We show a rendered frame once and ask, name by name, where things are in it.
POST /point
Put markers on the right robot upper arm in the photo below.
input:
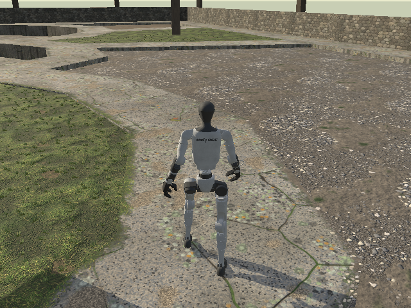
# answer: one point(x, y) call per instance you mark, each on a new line
point(229, 145)

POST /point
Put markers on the left robot upper arm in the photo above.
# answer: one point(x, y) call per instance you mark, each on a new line
point(182, 147)

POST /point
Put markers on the right robot forearm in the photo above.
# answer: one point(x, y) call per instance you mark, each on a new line
point(236, 166)

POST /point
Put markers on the robot thigh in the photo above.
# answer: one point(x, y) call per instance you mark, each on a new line
point(221, 195)
point(190, 187)

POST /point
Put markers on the right robot hand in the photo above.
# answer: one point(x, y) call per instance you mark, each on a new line
point(231, 172)

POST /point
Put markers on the left robot forearm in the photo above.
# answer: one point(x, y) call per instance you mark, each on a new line
point(173, 172)

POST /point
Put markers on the left robot hand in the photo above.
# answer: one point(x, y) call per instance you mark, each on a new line
point(166, 188)

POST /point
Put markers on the robot left thigh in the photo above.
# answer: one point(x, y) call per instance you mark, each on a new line
point(190, 187)

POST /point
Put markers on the robot right thigh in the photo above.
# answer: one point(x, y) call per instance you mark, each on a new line
point(221, 195)

